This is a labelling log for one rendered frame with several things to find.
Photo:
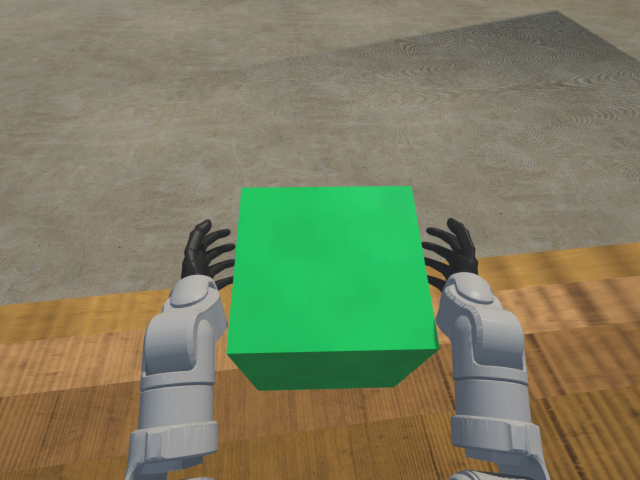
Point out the carton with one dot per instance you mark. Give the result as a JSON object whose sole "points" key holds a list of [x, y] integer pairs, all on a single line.
{"points": [[330, 289]]}

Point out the left robot forearm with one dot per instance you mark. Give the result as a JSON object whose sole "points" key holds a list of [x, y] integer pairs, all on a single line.
{"points": [[175, 426]]}

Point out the left robot hand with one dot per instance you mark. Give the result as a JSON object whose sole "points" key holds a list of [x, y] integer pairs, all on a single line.
{"points": [[196, 260]]}

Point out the right robot forearm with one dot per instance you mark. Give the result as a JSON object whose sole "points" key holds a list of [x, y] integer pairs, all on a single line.
{"points": [[493, 419]]}

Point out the right robot hand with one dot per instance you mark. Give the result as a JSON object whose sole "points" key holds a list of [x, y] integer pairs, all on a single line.
{"points": [[461, 259]]}

